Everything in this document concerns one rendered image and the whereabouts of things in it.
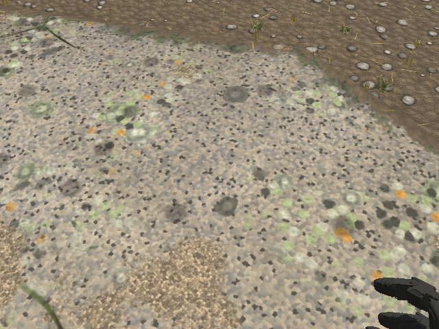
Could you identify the right robot hand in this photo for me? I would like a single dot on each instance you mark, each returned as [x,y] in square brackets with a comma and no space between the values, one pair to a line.
[419,294]

